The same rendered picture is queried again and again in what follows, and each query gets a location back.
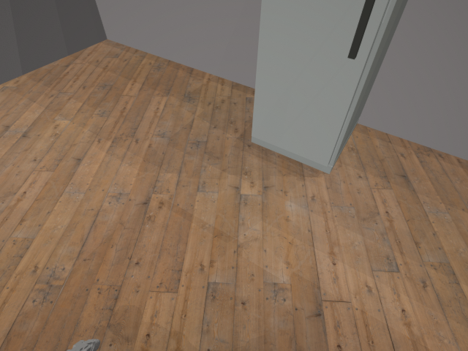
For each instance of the handle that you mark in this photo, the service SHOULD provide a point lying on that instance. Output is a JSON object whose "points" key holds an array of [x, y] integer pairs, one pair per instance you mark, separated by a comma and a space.
{"points": [[365, 15]]}

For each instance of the fridge door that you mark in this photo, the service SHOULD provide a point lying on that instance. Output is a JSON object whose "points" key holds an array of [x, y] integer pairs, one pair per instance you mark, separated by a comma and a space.
{"points": [[305, 82]]}

